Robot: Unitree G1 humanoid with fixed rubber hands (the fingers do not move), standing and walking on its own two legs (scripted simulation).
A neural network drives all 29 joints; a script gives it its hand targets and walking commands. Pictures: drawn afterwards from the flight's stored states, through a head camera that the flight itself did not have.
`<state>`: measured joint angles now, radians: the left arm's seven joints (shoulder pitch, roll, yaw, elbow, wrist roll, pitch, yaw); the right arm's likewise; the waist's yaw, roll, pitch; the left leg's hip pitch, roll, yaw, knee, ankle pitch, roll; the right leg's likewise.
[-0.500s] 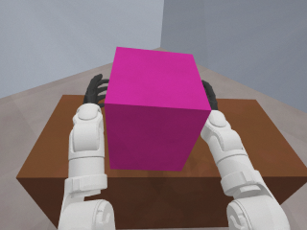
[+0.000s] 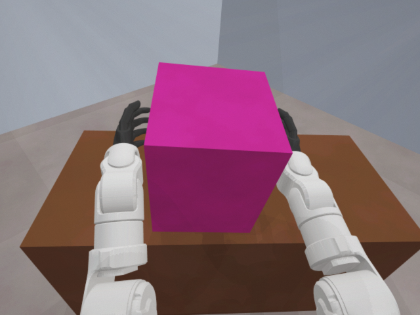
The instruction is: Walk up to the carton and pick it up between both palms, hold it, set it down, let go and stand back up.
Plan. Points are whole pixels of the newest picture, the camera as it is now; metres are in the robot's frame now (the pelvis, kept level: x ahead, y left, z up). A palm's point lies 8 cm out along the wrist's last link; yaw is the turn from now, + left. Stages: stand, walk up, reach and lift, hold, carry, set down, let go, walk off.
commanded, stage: hold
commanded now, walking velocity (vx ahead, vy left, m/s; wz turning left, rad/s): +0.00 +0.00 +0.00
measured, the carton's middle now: (207, 153) +0.38 +0.01 +0.15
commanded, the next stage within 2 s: set down in 1.44 s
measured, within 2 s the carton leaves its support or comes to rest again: neither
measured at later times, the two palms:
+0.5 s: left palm (125, 147) +0.35 +0.16 +0.19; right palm (289, 152) +0.35 -0.13 +0.18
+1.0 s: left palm (128, 143) +0.36 +0.16 +0.19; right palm (288, 152) +0.36 -0.14 +0.17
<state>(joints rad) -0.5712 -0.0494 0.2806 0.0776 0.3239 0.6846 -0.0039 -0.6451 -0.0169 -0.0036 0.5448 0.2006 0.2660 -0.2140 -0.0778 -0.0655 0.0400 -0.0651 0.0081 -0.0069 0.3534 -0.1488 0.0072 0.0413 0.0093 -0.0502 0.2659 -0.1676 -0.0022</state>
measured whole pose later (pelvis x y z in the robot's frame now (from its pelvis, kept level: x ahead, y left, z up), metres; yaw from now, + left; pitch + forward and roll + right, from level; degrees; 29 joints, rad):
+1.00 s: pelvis +0.00 +0.00 +0.00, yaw +0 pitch -8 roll -1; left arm -0.59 -0.05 0.28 0.11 0.33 0.68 -0.01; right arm -0.65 -0.02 -0.01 0.56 0.19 0.26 -0.21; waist -0.08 -0.07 0.04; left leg -0.07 0.01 -0.01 0.35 -0.14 0.01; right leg 0.04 0.01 -0.05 0.26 -0.16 0.00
